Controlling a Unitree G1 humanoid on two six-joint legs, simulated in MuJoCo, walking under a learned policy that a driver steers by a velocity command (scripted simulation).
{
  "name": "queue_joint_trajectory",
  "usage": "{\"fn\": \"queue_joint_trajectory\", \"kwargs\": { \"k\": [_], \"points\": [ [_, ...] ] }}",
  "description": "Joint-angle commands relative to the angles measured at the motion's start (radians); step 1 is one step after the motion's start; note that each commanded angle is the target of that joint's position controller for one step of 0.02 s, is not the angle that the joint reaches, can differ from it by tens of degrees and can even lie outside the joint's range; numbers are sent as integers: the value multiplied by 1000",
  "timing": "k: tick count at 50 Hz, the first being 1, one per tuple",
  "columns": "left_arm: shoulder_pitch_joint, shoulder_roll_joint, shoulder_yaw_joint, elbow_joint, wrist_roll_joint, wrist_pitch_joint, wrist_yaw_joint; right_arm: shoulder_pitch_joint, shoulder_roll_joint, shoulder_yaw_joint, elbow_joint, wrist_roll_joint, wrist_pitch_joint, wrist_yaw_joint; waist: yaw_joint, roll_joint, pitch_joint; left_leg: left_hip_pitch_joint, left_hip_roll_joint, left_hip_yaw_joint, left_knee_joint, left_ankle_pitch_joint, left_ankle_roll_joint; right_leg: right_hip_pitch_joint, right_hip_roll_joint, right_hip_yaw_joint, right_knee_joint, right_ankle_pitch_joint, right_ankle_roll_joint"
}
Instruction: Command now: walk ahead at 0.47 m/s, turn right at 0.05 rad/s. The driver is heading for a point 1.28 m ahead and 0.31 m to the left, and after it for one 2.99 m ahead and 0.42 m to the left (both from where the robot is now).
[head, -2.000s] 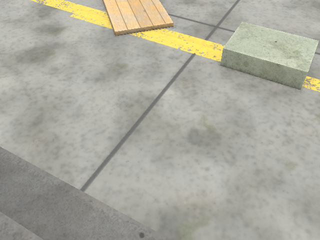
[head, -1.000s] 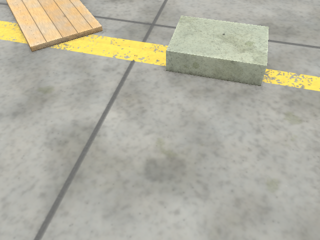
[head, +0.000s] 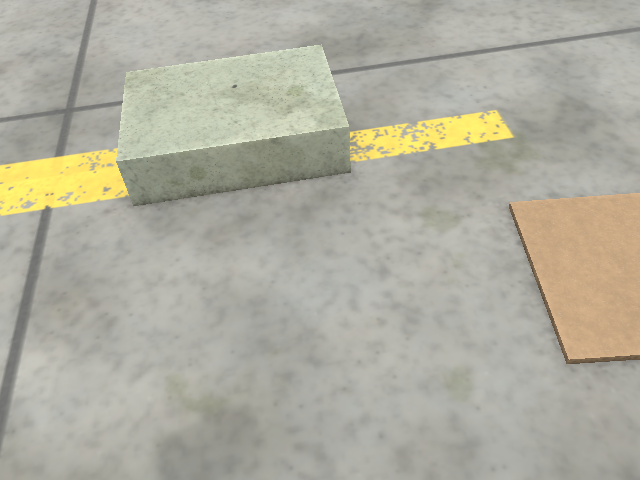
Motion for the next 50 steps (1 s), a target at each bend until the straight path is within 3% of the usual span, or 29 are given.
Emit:
{"fn": "queue_joint_trajectory", "kwargs": {
  "k": [1,2,3,6,10,16,18,19,20,21,22,23,24,25,26,28,30,32,35,39,42,43,44,45,46,47,48,49,50],
  "points": [
    [40,50,11,3,7,-12,-2,-90,-57,-12,-87,-25,-29,0,4,-191,56,-467,70,-59,67,235,5,245,-271,384,-298,217,-87],
    [39,34,8,25,17,-14,0,-61,-43,-11,-70,-18,-19,11,-13,-188,37,-390,66,-33,78,298,-2,176,-228,315,-288,307,-64],
    [66,47,10,48,23,-19,5,-63,-25,-7,-68,-13,-12,21,-15,-167,30,-369,58,-28,75,349,-8,154,-214,266,-288,385,-60],
    [188,70,7,113,23,-33,36,-181,5,7,-114,-9,-4,31,30,-111,65,-358,-6,-82,-101,487,-13,125,-216,183,-296,504,-54],
    [255,97,6,140,25,-47,65,-362,5,11,-185,0,-6,54,75,-157,98,-246,-85,-60,-388,649,4,143,-215,84,-346,551,17],
    [329,106,16,181,18,-25,86,-518,53,31,-273,8,-8,97,120,-153,170,-285,-92,50,-500,451,45,351,-275,18,-276,769,22],
    [299,139,26,160,18,-15,96,-516,45,29,-291,2,-16,110,85,-192,120,-133,-132,155,-522,290,84,355,-275,-31,-166,1139,21],
    [273,164,31,147,17,-8,102,-453,15,17,-284,-13,-17,112,38,-224,79,-23,-166,195,-524,209,106,348,-270,-35,-42,1338,14],
    [238,186,36,125,14,-10,100,-281,-40,-5,-240,-14,-19,109,-49,-238,-1,210,-183,176,-611,260,136,273,-254,-24,169,1379,14],
    [182,203,38,95,13,-31,91,-101,-113,-32,-203,-15,-17,92,-153,-188,-107,565,-110,24,-720,522,199,32,-208,-41,453,1133,47],
    [309,47,-11,50,59,-64,53,-62,-226,-42,-190,-27,-19,81,-27,159,-308,1082,250,-515,-627,908,430,-472,2,15,911,-201,126],
    [272,129,0,57,35,-103,18,74,-170,-30,-169,-32,5,61,-106,84,-482,1132,287,-680,-725,771,459,-528,21,234,991,-282,91],
    [134,166,19,2,0,-105,21,-12,-133,-19,-188,-38,13,47,-101,63,-319,1023,242,-536,-744,797,408,-623,-19,226,956,-212,83],
    [63,156,19,-32,11,-90,39,-146,-112,-11,-207,-13,11,42,-29,-55,-175,790,183,-411,-787,835,348,-579,-52,183,847,-113,87],
    [45,152,27,-31,31,-69,60,-227,-85,-3,-228,-5,10,41,19,-117,-90,597,149,-341,-821,867,312,-519,-68,154,772,-73,102],
    [67,144,39,-60,39,-27,80,-259,-85,-5,-243,-10,5,45,80,-89,-41,339,84,-271,-853,879,284,-359,-85,144,644,-26,108],
    [45,99,30,-88,50,-14,88,-249,-111,-13,-239,-19,3,42,96,-33,-40,222,32,-203,-856,978,265,-294,-48,105,502,34,115],
    [-18,83,22,-119,50,-8,91,-222,-128,-19,-227,-10,19,24,86,-1,-77,217,7,-194,-824,975,226,-277,-19,102,369,124,124],
    [-121,99,18,-155,39,5,80,-179,-140,-27,-220,14,54,1,55,23,-124,259,-11,-244,-785,816,149,-252,7,127,224,253,134],
    [-226,127,15,-197,28,13,63,-153,-144,-32,-231,9,75,-14,27,54,-102,323,7,-369,-753,578,143,-249,26,178,103,220,137],
    [-194,160,26,-197,24,-2,57,-198,-132,-29,-264,12,76,-15,71,88,-77,346,-11,-441,-691,497,121,-115,24,195,-109,228,103],
    [-146,174,32,-183,27,-9,56,-203,-108,-22,-278,12,77,-14,92,67,-84,289,-54,-418,-624,415,87,30,-26,196,-219,374,73],
    [-117,229,43,-186,42,-6,64,-125,-37,-3,-278,-5,74,-11,51,-110,-162,153,-149,-299,-397,31,28,252,-242,356,-184,680,-23],
    [-75,243,43,-177,79,9,60,-34,-58,-2,-292,3,68,-7,13,-352,-217,-33,-264,-192,-202,-365,-30,368,-444,621,-176,944,-237],
    [-79,213,42,-185,62,11,56,-2,-153,-21,-271,-10,61,0,12,-313,-246,-66,-183,-168,6,-329,-75,330,-494,702,-194,857,-301],
    [-113,154,25,-201,53,13,54,-49,-197,-36,-250,-7,72,-2,35,-215,-179,-70,-161,-143,87,-250,-95,267,-410,565,-179,787,-262],
    [-143,133,15,-202,46,22,51,-77,-180,-35,-235,-10,90,-10,33,-143,-127,-68,-148,-126,116,-188,-109,206,-331,458,-174,719,-207],
    [-158,132,9,-199,36,30,50,-93,-160,-30,-241,-14,104,-16,32,-128,-96,-58,-146,-123,127,-148,-117,155,-296,414,-185,668,-186],
    [-169,143,6,-192,39,39,48,-98,-125,-21,-244,-10,111,-12,20,-130,-72,-14,-153,-98,114,-113,-121,94,-259,362,-202,659,-173]
  ]
}}
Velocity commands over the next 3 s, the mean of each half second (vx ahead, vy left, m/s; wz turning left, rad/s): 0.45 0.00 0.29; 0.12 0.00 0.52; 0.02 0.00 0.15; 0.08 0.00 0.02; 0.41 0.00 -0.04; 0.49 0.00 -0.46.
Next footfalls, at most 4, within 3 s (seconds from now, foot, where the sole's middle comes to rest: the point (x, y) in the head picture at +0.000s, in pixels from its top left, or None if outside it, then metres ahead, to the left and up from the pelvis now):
0.42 left None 0.36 0.11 -0.77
0.88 right None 0.54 -0.03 -0.77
1.24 left None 0.34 0.14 -0.77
2.48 left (182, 416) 0.72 0.36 -0.77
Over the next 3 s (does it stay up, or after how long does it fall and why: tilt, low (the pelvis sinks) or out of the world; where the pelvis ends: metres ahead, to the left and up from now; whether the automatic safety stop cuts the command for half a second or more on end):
stays up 0.86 0.28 0.00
